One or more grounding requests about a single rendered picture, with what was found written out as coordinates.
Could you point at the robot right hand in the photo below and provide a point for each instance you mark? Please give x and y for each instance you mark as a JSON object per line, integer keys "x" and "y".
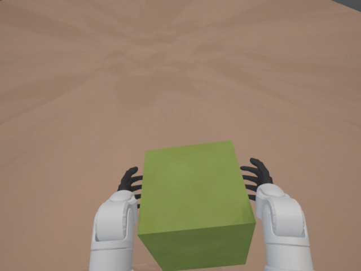
{"x": 262, "y": 176}

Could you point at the right robot forearm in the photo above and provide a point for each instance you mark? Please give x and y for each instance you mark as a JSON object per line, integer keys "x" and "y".
{"x": 284, "y": 230}

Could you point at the carton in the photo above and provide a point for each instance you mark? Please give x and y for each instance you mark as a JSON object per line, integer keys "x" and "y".
{"x": 194, "y": 207}

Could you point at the robot left hand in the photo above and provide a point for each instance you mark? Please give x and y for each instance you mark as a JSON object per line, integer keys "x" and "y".
{"x": 127, "y": 180}

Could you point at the left robot forearm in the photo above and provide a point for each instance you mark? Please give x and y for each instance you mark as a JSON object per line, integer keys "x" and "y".
{"x": 113, "y": 233}

